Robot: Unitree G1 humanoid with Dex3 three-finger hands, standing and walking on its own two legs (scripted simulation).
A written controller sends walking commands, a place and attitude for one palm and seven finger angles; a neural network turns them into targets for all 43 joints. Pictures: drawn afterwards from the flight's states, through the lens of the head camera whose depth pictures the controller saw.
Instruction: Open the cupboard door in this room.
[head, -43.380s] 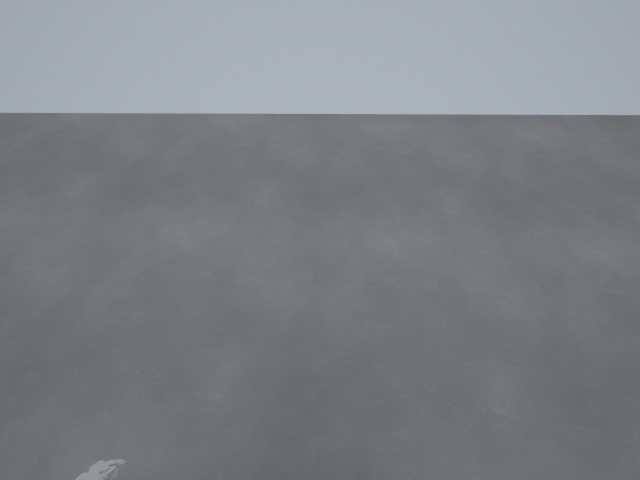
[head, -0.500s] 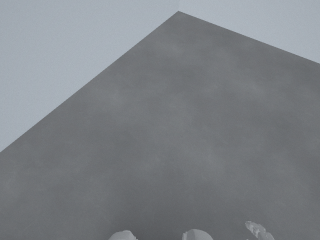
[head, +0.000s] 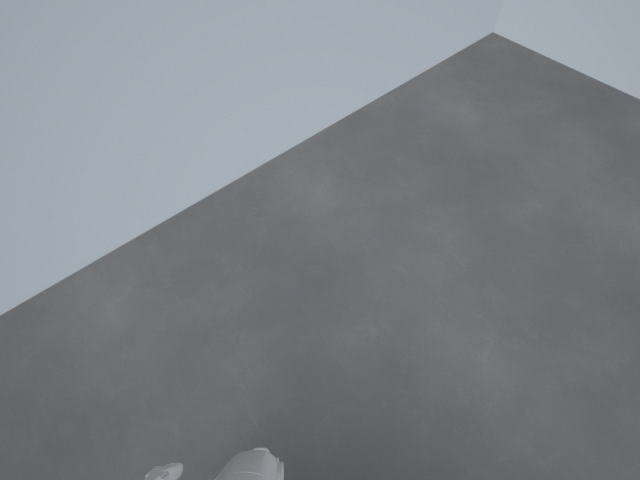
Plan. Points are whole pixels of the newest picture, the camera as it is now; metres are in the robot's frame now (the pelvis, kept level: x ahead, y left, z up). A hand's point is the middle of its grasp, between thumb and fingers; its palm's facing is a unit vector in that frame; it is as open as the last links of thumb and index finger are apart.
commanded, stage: turn to face it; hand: left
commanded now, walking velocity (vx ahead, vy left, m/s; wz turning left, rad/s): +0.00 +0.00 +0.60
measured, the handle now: out of the picture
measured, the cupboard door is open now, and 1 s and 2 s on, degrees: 44 44 44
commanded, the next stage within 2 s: none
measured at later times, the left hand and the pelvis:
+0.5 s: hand out of the picture +0.06 +0.22 -0.16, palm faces +0.29 -0.91 -0.30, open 7.4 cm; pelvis +0.02 -0.02 -0.01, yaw +17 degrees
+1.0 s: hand out of the picture -0.05 +0.21 -0.18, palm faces +0.59 -0.76 -0.26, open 7.4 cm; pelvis +0.01 -0.01 -0.01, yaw +36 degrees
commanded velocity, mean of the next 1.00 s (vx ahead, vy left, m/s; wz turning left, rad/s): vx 0.00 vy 0.00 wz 0.60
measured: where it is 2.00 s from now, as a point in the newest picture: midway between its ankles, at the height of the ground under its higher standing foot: outside the picture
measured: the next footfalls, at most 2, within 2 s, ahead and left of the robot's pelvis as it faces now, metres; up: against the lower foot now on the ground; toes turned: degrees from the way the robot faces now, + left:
left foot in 0.12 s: +0.04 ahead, +0.13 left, +0.00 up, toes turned +11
right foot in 0.50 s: +0.09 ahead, -0.13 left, +0.00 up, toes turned +15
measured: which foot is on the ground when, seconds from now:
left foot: up 0.00-0.10, down 0.12-0.48, up 0.50-0.82, down 0.84-1.00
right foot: down 0.00-0.12, up 0.14-0.48, down 0.50-0.82, up 0.84-1.00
